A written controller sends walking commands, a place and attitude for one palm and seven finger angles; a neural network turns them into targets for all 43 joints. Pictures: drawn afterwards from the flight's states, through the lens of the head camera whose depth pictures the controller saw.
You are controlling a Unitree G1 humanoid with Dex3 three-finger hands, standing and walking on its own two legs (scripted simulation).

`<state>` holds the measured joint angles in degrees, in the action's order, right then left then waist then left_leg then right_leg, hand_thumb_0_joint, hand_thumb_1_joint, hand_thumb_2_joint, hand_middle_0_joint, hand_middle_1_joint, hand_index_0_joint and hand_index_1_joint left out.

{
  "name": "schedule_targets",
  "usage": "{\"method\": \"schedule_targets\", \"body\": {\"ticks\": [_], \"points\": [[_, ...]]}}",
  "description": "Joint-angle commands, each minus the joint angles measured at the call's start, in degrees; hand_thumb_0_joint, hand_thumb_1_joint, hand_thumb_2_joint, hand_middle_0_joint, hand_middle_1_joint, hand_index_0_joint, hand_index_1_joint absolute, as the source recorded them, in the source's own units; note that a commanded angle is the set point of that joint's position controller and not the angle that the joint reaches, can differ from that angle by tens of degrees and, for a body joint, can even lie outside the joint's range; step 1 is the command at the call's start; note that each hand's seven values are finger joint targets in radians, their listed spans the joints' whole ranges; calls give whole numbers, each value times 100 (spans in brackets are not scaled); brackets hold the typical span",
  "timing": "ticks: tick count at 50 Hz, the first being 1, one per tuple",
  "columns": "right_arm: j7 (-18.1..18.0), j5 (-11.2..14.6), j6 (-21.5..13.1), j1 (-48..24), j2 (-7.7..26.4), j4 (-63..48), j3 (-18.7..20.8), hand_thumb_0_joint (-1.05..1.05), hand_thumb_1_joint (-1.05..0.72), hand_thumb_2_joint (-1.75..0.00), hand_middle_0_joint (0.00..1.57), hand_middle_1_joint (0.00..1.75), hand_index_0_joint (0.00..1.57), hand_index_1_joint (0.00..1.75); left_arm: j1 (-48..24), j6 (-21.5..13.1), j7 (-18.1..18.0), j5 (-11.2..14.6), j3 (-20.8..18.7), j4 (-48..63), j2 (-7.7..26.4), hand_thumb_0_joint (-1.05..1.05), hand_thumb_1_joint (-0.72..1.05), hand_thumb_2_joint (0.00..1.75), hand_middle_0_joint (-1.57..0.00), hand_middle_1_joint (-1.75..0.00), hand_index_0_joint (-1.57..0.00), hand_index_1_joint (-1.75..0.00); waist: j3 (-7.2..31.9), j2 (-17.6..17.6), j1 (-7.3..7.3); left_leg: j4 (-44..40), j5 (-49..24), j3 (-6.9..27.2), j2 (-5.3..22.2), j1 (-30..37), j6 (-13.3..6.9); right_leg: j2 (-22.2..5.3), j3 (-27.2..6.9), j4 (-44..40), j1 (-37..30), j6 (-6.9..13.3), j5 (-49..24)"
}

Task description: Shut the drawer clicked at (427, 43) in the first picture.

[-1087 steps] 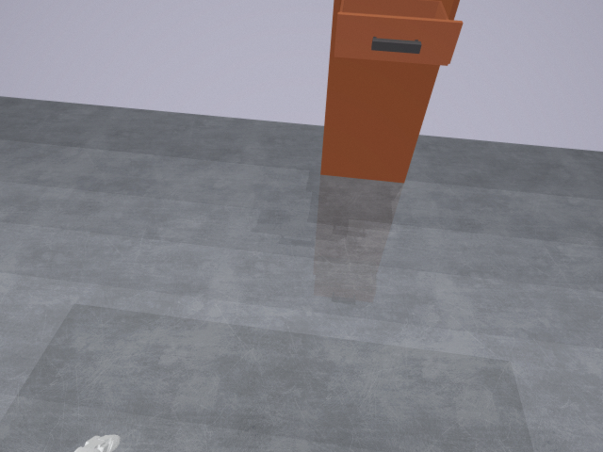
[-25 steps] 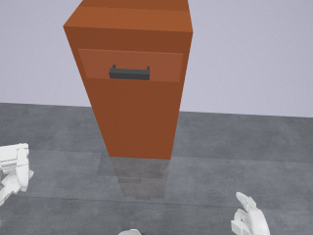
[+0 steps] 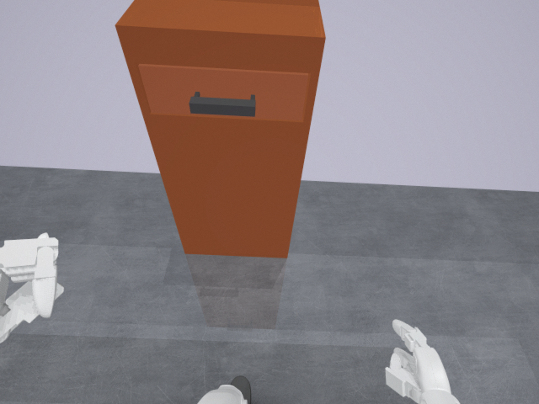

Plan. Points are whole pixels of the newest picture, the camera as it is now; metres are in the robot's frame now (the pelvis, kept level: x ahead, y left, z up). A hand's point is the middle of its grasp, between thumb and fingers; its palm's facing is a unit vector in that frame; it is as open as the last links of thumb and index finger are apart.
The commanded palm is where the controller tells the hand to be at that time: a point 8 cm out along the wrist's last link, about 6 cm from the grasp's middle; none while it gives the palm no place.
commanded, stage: step back with the hand held close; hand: left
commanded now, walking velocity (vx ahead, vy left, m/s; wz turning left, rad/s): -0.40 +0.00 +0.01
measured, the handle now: (224, 101) +0.75 +0.15 +0.02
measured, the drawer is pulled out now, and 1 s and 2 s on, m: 0.00 0.00 0.00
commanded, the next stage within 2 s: stop stepping back and stand still in 0.22 s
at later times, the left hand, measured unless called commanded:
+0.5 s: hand out of the picture +0.11 +0.31 +0.17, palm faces +0.33 -0.88 -0.35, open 3.2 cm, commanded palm +0.05 +0.35 +0.19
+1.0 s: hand out of the picture +0.03 +0.37 +0.18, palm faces +0.33 -0.88 -0.34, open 3.3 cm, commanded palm -0.04 +0.41 +0.19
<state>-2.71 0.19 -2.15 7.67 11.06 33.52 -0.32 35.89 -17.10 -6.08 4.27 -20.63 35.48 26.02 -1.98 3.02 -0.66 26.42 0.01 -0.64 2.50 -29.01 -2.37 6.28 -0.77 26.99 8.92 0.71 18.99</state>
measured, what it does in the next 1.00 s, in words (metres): walks backwards: left foot, then right foot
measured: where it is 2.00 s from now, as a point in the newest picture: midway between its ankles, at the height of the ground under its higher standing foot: outside the picture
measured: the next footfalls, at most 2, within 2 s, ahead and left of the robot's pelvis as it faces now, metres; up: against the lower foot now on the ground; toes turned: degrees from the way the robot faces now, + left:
left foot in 0.46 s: +0.05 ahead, +0.11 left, -0.01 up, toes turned -4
right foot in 0.76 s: -0.15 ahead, +0.01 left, +0.00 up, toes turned -12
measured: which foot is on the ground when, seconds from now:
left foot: down 0.00-0.30, up 0.32-0.44, down 0.46-0.72, up 0.74-0.88, down 0.90-1.00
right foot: down 0.00-0.46, up 0.48-0.74, down 0.76-0.90, up 0.92-1.00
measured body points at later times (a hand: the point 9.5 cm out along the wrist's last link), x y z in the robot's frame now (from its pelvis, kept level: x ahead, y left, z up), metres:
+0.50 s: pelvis -0.09 +0.08 -0.01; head -0.09 +0.13 +0.44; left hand +0.09 +0.36 +0.19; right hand +0.06 -0.16 -0.07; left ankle +0.00 +0.12 -0.73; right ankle -0.09 -0.10 -0.71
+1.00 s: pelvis -0.19 +0.14 -0.01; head -0.19 +0.19 +0.44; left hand +0.01 +0.41 +0.20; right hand -0.06 -0.10 -0.08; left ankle -0.11 +0.24 -0.73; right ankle -0.20 +0.02 -0.67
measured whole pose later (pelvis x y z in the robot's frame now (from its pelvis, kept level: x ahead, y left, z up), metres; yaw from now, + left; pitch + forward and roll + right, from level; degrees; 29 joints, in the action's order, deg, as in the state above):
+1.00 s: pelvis -0.19 +0.14 -0.01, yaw -4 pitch -3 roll -2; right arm -2.3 -1.1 -6.2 12.7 8.8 36.7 -0.2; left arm 29.6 -10.3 -8.4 2.3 -23.4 37.5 23.1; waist -2.1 -4.5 -2.3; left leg 41.3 15.7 -1.6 2.1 -22.4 -1.3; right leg 1.0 1.6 64.2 25.6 1.8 28.1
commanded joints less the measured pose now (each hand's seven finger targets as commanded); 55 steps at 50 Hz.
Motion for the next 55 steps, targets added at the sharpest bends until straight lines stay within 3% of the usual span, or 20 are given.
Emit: {"method": "schedule_targets", "body": {"ticks": [1,5,9,11,14,15,17,21,22,25,34,36,38,40,43,44,45,46,49,55], "points": [[-165,-54,-186,-415,689,-803,323,0,-90,-90,20,30,20,30,83,-246,-213,112,-869,712,872,0,90,90,-140,-160,-140,-160,338,-467,-71,1308,1300,247,-160,2430,339,-1523,-770,-1580,2950,346,368],[-277,-56,-257,-343,806,-789,279,0,-90,-90,20,30,20,30,-365,-251,-192,64,-688,768,837,0,90,90,-140,-160,-140,-160,73,-12,-103,34,704,693,153,2304,180,-701,-136,-803,2387,0,-384],[-256,-274,-349,-376,1066,-849,403,0,-90,-90,20,30,20,30,-469,-438,-156,-34,-999,771,871,0,90,90,-140,-160,-140,-160,537,1499,56,-3061,4604,2506,1572,-576,-24,294,46,1650,-707,66,944],[-132,-288,-346,-318,805,-796,425,0,-90,-90,20,30,20,30,-303,-372,-116,23,-875,956,789,0,90,90,-140,-160,-140,-160,1070,1032,182,-2553,3420,1593,1295,-20,177,167,165,1616,-539,254,1366],[9,-141,-403,-78,621,-748,411,0,-90,-90,20,30,20,30,77,-312,-160,97,-765,1280,764,0,90,90,-140,-160,-140,-160,1495,224,167,-181,1800,122,242,1552,513,-732,-246,-805,708,395,1044],[10,-77,-355,15,643,-695,438,0,-90,-90,20,30,20,30,-89,-327,-208,66,-766,1516,891,0,90,90,-140,-160,-140,-160,1207,-738,-29,1712,1543,94,-185,2437,602,-1917,-1570,-1915,2538,671,1404],[-40,-129,-238,-127,623,-619,427,0,-90,-90,20,30,20,30,-219,-34,-280,-95,-760,1173,830,0,90,90,-140,-160,-140,-160,496,-1417,9,4001,2201,382,-392,1427,540,-2665,-1566,-2066,3343,1137,1792],[-288,-63,-421,-129,819,-596,222,0,-90,-90,20,30,20,30,-745,148,-269,-159,-585,917,528,0,90,90,-140,-160,-140,-160,-332,534,-163,-622,1779,520,89,1305,264,-1025,67,311,1950,162,602],[-290,-100,-622,2,896,-592,209,0,-90,-90,20,30,20,30,-910,19,-320,-142,-686,1060,609,0,90,90,-140,-160,-140,-160,-25,1534,-55,-1515,2096,1986,993,1143,-52,-581,266,1305,1710,-79,989],[-157,-117,-903,-12,665,-621,238,0,-90,-90,20,30,20,30,-835,-5,-320,-170,-814,1366,735,0,90,90,-140,-160,-140,-160,803,1050,-2,-2464,4480,3191,1326,1340,270,-317,-351,2776,1422,-77,1000],[-15,-239,-494,-97,604,-706,307,0,-90,-90,20,30,20,30,595,701,-342,-92,-523,1397,564,0,90,90,-140,-160,-140,-160,856,929,200,-1977,2503,258,231,906,1091,215,1100,-3,-908,321,1388],[-78,-30,-358,64,561,-553,302,0,-90,-90,20,30,20,30,208,783,-289,-49,-661,1358,762,0,90,90,-140,-160,-140,-160,617,-1483,123,2383,2101,-600,-485,1245,818,-1397,-37,-1346,647,990,277],[-29,-167,-309,-109,626,-604,235,0,-90,-90,20,30,20,30,-849,671,-348,-39,-1134,1654,1032,0,90,90,-140,-160,-140,-160,386,-928,-105,5257,2449,535,-151,-94,351,-2821,-1060,-1330,1739,1680,468],[-15,-101,-296,51,693,-529,395,0,-90,-90,20,30,20,30,-1087,612,-320,-100,-737,649,560,0,90,90,-140,-160,-140,-160,-1,-1687,-257,3915,2411,224,312,197,210,-2398,-823,-1501,2108,1060,2854],[-236,-31,-387,-402,751,-537,308,0,-90,-90,20,30,20,30,-1292,572,-327,-162,-355,1183,397,0,90,90,-140,-160,-140,-160,-408,131,-284,994,2598,-199,202,1719,113,-1750,164,203,2599,798,2572],[-249,-75,-512,-258,874,-575,259,0,-90,-90,20,30,20,30,-1361,417,-329,-177,-412,1679,460,0,90,90,-140,-160,-140,-160,-334,1775,-191,-482,3351,753,505,1874,-20,-940,757,1982,2623,501,2068],[-171,-140,-671,-80,859,-685,231,0,-90,-90,20,30,20,30,-1352,178,-364,-189,-540,2120,552,0,90,90,-140,-160,-140,-160,-243,3184,-155,-1641,3704,3415,1664,2066,-435,-291,763,3622,3300,127,2140],[-85,-195,-793,-2,759,-648,247,0,-90,-90,20,30,20,30,-1199,-15,-327,-245,-854,2190,888,0,90,90,-140,-160,-140,-160,-160,2126,-113,-2153,4228,3962,1957,1300,-685,-358,-18,4497,2852,129,1509],[92,-147,-793,-163,657,-713,306,0,-90,-90,20,30,20,30,-210,63,-248,-197,-1056,2176,860,0,90,90,-140,-160,-140,-160,129,747,61,-1950,4200,2660,1597,604,-392,-676,49,4211,2121,77,512],[-62,-164,-460,43,690,-695,325,0,-90,-90,20,30,20,30,348,351,-375,-210,-674,939,320,0,90,90,-140,-160,-140,-160,442,1244,83,-1539,3824,539,864,-309,22,-106,1105,949,-725,236,1328]]}}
